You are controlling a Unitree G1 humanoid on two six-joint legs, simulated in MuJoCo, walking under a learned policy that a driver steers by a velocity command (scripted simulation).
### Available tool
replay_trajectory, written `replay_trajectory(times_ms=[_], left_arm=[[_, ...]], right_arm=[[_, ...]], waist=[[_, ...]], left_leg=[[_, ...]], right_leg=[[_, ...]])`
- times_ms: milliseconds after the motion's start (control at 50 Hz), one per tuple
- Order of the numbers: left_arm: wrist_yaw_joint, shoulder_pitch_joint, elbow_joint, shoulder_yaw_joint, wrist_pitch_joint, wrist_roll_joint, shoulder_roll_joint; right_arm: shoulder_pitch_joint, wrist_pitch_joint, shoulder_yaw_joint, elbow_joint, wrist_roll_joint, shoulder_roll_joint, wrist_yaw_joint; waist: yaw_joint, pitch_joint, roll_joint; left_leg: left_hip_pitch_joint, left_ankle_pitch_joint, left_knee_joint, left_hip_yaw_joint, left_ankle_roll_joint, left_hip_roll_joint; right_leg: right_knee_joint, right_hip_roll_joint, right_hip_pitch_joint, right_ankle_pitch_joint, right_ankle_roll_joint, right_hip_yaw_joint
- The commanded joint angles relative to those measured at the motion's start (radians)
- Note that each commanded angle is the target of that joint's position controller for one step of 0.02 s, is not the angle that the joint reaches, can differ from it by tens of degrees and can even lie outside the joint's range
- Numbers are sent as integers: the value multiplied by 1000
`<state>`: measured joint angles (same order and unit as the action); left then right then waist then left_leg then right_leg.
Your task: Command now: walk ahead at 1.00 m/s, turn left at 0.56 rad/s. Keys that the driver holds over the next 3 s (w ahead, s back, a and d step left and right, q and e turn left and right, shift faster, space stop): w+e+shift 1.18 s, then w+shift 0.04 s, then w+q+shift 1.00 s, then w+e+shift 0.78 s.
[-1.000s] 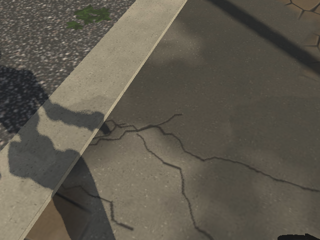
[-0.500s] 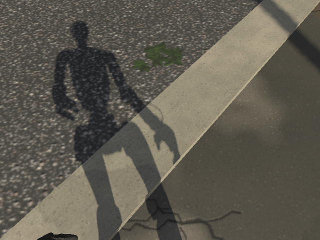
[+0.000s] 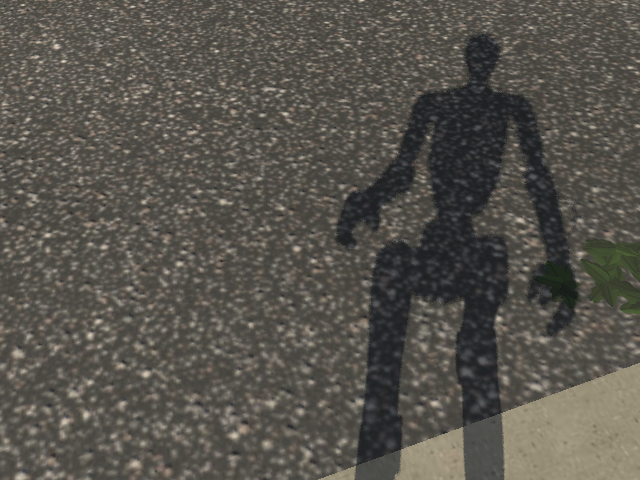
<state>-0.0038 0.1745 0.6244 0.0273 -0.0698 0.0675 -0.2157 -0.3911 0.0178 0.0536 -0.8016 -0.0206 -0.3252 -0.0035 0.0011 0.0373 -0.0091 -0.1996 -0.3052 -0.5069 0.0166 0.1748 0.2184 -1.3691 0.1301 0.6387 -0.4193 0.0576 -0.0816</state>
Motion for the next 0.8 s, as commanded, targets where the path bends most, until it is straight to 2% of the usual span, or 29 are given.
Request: replay_trajectory(times_ms=[20,40,80,100,140,160,180,200,220,240,260,280,300,320,340,380,440,480,540,580,620,640,660,680,700,720,740,760,800], left_arm=[[-6,-15,-101,-23,21,0,-111],[-11,-42,-114,-15,17,-11,-94],[-23,-103,-120,-6,22,-37,-75],[-25,-117,-109,-13,26,-48,-82],[-25,-82,-83,-33,27,-54,-124],[-26,-27,-64,-45,26,-56,-144],[-24,88,-30,-64,27,-64,-180],[-17,305,36,-87,32,-66,-213],[-9,486,93,-116,40,-63,-269],[-4,485,121,-152,44,-47,-388],[-17,314,91,-139,51,-51,-334],[-19,185,47,-131,48,-45,-276],[-22,197,68,-125,42,-51,-236],[-19,220,96,-120,32,-53,-219],[-15,219,117,-111,25,-50,-196],[-19,228,128,-103,4,-50,-182],[-17,266,128,-117,-8,-62,-213],[-15,282,129,-127,-6,-72,-224],[-13,343,151,-139,-4,-80,-243],[-3,343,154,-146,-3,-77,-253],[6,300,145,-153,-2,-76,-281],[3,285,142,-158,-5,-70,-310],[-4,223,124,-161,-13,-68,-325],[-5,194,96,-136,-28,-61,-232],[-4,337,51,-94,-23,-113,-93],[4,260,67,-92,-3,-83,-175],[-3,139,67,-105,8,-58,-218],[-15,88,61,-106,16,-46,-214],[-45,51,38,-96,42,-32,-164]], right_arm=[[99,71,29,85,-1,-128,-4],[109,83,28,78,-1,-122,1],[65,99,28,63,21,-121,20],[28,106,28,44,21,-135,30],[-1,108,34,25,14,-168,29],[0,101,42,22,1,-194,20],[23,89,48,24,-22,-209,12],[77,71,53,35,-39,-213,1],[130,63,50,55,-32,-202,-6],[75,75,10,118,-13,-44,15],[-20,98,-14,134,-40,-16,30],[54,106,-18,159,-40,-50,27],[124,111,-26,179,-45,-62,25],[180,106,-36,204,-53,-45,22],[183,88,-45,220,-56,-27,19],[193,51,-53,232,-57,-26,19],[362,48,-66,306,-35,-27,29],[448,55,-79,323,-26,-6,38],[526,63,-82,336,-17,-5,37],[546,70,-79,345,-12,-19,31],[455,76,-62,318,-11,-54,19],[324,80,-40,282,-7,-100,5],[120,84,-18,237,-6,-136,-13],[-127,84,16,204,-29,-211,-40],[-73,82,32,203,-67,-278,-34],[7,68,37,215,-47,-208,-30],[70,68,15,213,-37,-114,-27],[81,69,4,190,-39,-71,-20],[34,80,-3,131,-33,-47,-19]], waist=[[69,83,38],[62,83,17],[10,62,30],[-15,48,10],[-6,-9,-17],[24,-61,-60],[86,-136,-98],[204,-222,-104],[312,-267,-23],[198,-276,312],[58,-328,359],[40,-200,189],[32,-128,15],[15,-64,-61],[-25,-13,-49],[-41,33,-6],[9,89,16],[50,80,29],[113,32,55],[116,7,68],[62,-60,68],[-1,-155,60],[-119,-258,55],[-211,-412,-46],[-86,-549,-372],[-96,-450,-253],[-107,-273,-125],[-94,-176,-25],[-56,-74,-50]], left_leg=[[-171,304,371,300,159,-288],[-192,367,384,235,128,-259],[-205,453,483,145,96,-243],[-117,591,514,135,91,-275],[130,1000,413,64,44,-310],[230,1212,322,31,21,-332],[288,1354,175,2,-1,-358],[267,1405,-88,-39,-26,-364],[118,1234,-475,-65,-51,-313],[-282,381,-956,-73,-115,-112],[-477,-28,-1090,77,-106,-71],[-554,29,-1117,117,-100,-151],[-540,55,-1058,107,-104,-200],[-511,44,-950,99,-108,-245],[-472,0,-870,87,-124,-270],[-450,-29,-751,63,-149,-298],[-455,147,-470,2,-196,-309],[-401,294,-277,-18,-217,-285],[-373,395,-127,-34,-215,-241],[-347,384,-47,-14,-203,-227],[-156,301,26,-12,-183,-187],[10,213,15,-16,-167,-169],[259,171,-1,28,-144,-234],[518,-181,-17,213,-114,-443],[760,-422,146,776,0,-732],[640,-567,219,842,11,-688],[482,-424,220,635,-17,-621],[361,-202,220,480,-29,-582],[226,38,252,277,-58,-523]], right_leg=[[192,34,70,85,2,87],[280,43,19,185,-17,95],[527,15,-167,390,-66,150],[531,-21,-193,441,-100,192],[584,-80,-183,399,-152,227],[590,-126,-208,327,-168,240],[583,-171,-291,253,-185,241],[618,-227,-469,194,-197,247],[694,-222,-676,138,-220,174],[867,-10,-841,-172,-349,-341],[1122,93,-856,-327,-406,-855],[1156,117,-743,-407,-405,-824],[1158,104,-619,-320,-382,-721],[1152,58,-497,-195,-351,-587],[1157,9,-385,-126,-338,-473],[1179,-60,-283,-53,-344,-363],[1277,-93,-239,104,-353,-311],[1271,-120,-273,239,-323,-279],[1211,-102,-434,502,-293,-299],[1150,-81,-534,623,-273,-318],[1023,-83,-558,845,-230,-311],[863,-95,-561,968,-208,-295],[636,-130,-451,900,-187,-280],[320,-174,-305,581,-192,-203],[17,-275,29,-123,-156,-90],[-50,-178,148,3,-176,-42],[-10,-137,162,106,-172,-16],[29,-106,142,142,-164,-8],[62,-65,126,136,-152,-1]])
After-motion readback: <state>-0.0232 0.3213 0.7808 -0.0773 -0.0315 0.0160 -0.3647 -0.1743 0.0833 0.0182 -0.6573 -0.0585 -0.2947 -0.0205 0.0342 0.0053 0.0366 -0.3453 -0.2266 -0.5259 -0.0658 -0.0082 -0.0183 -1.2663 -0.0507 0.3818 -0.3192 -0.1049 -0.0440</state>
